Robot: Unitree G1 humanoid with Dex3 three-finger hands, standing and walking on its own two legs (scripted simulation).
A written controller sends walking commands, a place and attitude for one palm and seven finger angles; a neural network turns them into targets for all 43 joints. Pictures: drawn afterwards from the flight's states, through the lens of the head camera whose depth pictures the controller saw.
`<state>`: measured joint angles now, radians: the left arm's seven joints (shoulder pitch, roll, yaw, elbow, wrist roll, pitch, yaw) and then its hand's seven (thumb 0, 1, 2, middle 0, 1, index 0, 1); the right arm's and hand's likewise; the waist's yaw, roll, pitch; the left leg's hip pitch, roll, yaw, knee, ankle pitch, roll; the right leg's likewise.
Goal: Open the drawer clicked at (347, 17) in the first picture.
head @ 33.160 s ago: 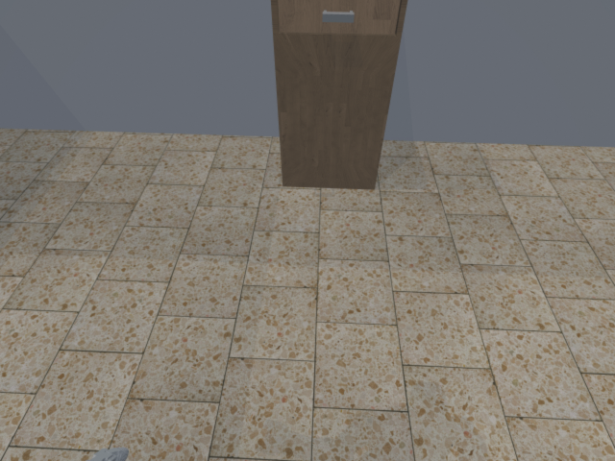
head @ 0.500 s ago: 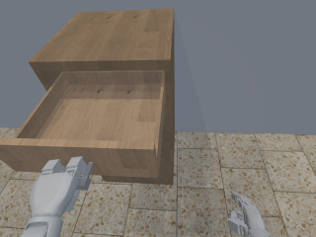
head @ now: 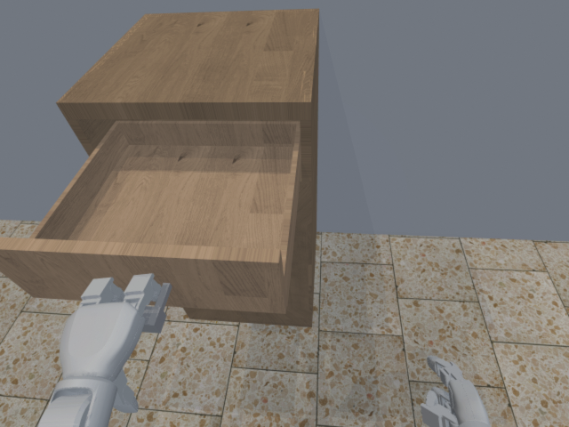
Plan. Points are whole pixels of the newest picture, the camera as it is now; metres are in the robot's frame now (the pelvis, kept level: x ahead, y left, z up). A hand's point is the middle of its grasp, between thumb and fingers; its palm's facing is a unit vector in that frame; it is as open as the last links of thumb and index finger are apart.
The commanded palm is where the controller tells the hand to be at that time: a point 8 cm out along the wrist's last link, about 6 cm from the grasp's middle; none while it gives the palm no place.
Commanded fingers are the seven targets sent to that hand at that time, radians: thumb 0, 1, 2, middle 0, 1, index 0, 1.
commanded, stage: lift the hand off the handle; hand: left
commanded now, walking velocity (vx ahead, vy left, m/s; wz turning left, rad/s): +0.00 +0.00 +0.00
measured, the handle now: (128, 302) +0.25 +0.26 +0.05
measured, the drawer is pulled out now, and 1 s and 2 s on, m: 0.30 0.30 0.30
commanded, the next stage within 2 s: draw the hand back to the body in 1.42 s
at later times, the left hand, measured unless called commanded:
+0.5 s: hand (114, 326) +0.20 +0.25 +0.07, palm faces +0.05 -0.06 -1.00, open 13.4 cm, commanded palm +0.18 +0.25 +0.14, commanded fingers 0.00 -0.50 0.30 -0.30 -1.20 -0.30 -1.20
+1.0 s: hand (85, 284) +0.22 +0.26 +0.15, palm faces +0.13 -0.04 -0.99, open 13.5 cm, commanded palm +0.18 +0.25 +0.21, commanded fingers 0.00 -0.50 0.30 -0.30 -1.20 -0.30 -1.20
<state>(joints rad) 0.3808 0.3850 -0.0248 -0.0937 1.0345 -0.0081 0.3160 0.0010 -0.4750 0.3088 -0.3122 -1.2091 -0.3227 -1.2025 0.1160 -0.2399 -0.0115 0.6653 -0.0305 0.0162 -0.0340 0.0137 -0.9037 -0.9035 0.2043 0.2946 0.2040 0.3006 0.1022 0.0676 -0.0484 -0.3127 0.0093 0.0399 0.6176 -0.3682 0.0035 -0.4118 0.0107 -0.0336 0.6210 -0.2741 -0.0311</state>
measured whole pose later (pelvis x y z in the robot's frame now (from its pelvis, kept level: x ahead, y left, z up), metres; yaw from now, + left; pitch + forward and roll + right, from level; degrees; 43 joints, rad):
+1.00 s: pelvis +0.00 +0.01 +0.02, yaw +2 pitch -3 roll +0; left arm 0.20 0.53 0.00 -0.32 0.88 0.06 0.02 0.00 -0.49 0.30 -0.36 -1.22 -0.38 -1.22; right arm 0.06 -0.24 0.04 0.67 0.00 0.04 -0.03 0.01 -0.90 -0.90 0.20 0.29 0.20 0.30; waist 0.14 0.12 0.01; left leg -0.08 -0.01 0.01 0.40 -0.26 0.02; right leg -0.17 0.00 -0.05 0.39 -0.18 -0.02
